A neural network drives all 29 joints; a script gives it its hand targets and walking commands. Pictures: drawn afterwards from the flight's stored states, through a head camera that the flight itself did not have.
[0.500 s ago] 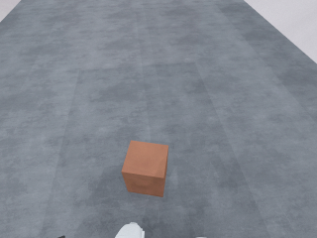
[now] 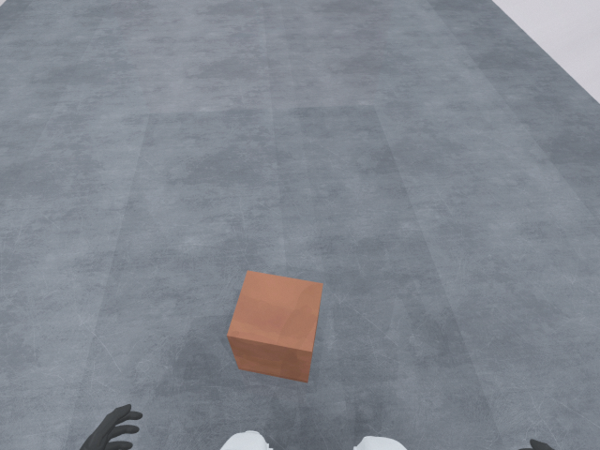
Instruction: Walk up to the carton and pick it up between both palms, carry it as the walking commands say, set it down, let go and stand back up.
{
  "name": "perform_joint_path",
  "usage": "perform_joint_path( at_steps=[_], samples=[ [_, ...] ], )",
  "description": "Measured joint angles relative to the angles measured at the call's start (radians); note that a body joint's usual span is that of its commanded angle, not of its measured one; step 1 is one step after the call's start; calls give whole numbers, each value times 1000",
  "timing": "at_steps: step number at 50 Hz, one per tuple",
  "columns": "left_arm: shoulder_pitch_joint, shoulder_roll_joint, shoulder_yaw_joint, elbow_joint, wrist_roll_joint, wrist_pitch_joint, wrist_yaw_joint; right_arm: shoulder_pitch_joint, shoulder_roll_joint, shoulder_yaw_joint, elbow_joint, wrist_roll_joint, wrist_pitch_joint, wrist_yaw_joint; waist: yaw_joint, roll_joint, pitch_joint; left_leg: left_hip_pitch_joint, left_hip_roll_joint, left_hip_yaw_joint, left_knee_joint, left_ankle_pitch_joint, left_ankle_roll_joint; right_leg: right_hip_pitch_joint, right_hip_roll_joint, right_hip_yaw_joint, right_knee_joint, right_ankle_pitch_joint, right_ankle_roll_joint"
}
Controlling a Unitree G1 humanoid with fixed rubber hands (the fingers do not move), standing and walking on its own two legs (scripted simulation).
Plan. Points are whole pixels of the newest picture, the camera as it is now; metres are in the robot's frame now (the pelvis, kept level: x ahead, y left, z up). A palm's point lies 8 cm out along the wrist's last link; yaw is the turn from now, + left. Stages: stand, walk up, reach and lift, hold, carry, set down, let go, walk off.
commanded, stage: walk up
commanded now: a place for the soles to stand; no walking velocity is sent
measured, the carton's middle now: (278, 328) +0.51 +0.08 -0.60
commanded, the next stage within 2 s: none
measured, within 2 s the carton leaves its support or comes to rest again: neither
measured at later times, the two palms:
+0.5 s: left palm (92, 449) +0.13 +0.29 -0.08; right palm out of the picture +0.08 -0.31 -0.07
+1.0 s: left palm out of the picture +0.04 +0.45 -0.08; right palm out of the picture +0.09 -0.19 -0.08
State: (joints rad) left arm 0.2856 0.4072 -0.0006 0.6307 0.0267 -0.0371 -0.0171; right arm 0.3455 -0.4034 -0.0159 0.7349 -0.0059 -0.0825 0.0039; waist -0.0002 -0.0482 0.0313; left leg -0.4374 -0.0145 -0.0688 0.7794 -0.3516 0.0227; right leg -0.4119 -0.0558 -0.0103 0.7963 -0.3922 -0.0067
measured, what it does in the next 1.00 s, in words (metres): steps to the left: left foot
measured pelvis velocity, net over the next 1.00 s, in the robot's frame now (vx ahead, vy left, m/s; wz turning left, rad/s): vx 0.00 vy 0.12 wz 0.05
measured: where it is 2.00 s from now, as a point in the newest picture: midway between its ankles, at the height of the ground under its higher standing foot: outside the picture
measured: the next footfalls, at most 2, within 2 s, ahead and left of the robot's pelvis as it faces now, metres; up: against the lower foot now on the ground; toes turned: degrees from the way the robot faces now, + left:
left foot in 0.82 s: +0.15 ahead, +0.26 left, +0.00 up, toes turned -7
right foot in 1.22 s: +0.08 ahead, -0.04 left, +0.00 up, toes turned +1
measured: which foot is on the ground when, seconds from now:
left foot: down 0.00-0.54, up 0.56-0.80, down 0.82-1.00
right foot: down 0.00-0.80, up 0.82-1.00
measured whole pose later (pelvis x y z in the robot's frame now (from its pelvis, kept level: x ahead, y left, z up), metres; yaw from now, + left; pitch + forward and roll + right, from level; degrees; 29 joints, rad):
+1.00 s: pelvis +0.00 +0.12 +0.00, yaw +3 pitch -2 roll -3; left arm 0.39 0.47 0.00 0.68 0.03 -0.05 0.09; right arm 0.30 -0.42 -0.02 0.72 -0.05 0.05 0.07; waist 0.00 0.03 0.07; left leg -0.46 -0.01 -0.03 0.79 -0.35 0.04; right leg -0.55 -0.06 0.02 1.12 -0.48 0.00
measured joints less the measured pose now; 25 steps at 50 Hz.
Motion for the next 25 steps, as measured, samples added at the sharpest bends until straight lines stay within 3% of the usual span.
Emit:
perform_joint_path(
  at_steps=[25],
  samples=[
    [-62, 0, 0, 13, 0, 2, 0, -46, 0, 0, 20, 0, 3, -7, 0, 0, -5, 0, 0, 0, 0, 0, 0, 1, 0, 0, 0, -1, 0]
  ],
)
